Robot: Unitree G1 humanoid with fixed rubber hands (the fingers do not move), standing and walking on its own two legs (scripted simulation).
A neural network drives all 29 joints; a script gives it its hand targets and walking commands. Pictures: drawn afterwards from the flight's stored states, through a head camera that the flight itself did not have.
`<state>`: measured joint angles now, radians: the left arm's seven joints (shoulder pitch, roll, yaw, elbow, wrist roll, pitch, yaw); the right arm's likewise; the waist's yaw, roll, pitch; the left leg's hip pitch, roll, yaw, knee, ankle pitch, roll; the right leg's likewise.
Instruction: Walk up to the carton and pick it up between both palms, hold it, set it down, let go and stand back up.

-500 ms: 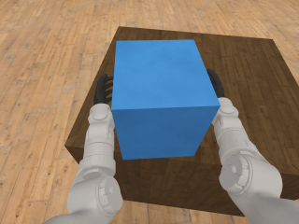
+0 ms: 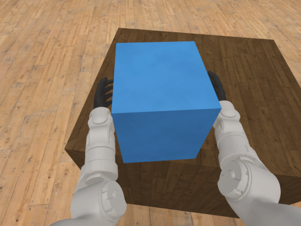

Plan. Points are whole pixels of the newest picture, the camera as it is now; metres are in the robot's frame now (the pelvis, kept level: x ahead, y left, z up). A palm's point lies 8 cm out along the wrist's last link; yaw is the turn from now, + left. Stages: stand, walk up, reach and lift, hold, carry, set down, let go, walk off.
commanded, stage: set down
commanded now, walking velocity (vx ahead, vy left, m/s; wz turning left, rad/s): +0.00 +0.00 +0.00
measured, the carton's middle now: (157, 104) +0.43 +0.04 +0.06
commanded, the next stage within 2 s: none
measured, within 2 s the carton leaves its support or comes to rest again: neither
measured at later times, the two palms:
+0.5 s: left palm (103, 107) +0.39 +0.19 +0.08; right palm (216, 104) +0.43 -0.12 +0.08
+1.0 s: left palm (99, 87) +0.41 +0.19 +0.14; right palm (246, 76) +0.46 -0.19 +0.16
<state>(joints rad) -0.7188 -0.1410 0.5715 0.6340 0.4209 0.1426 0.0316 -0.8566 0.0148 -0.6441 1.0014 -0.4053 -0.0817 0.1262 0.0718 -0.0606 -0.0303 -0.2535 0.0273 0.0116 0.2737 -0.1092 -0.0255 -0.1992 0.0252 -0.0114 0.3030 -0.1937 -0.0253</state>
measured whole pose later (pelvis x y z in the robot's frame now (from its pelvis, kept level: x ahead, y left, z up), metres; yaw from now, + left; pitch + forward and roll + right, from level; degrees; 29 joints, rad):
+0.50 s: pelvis -0.01 +0.00 +0.00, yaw -1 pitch +7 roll +0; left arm -0.74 -0.06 0.44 0.75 0.32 0.12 0.14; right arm -0.87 -0.05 -0.50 1.11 -0.27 -0.08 0.08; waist 0.08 -0.06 -0.05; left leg -0.31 0.04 0.03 0.31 -0.12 -0.03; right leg -0.25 0.04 0.00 0.31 -0.18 -0.03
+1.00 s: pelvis -0.03 -0.01 -0.01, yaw -2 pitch +17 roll -1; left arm -0.97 0.15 0.12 0.82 -0.15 0.27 0.23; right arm -1.16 -0.44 0.08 1.22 0.39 0.10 0.02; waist 0.15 0.01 -0.19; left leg -0.61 0.08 0.02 0.42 -0.11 -0.04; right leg -0.54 0.07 -0.01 0.39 -0.15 -0.04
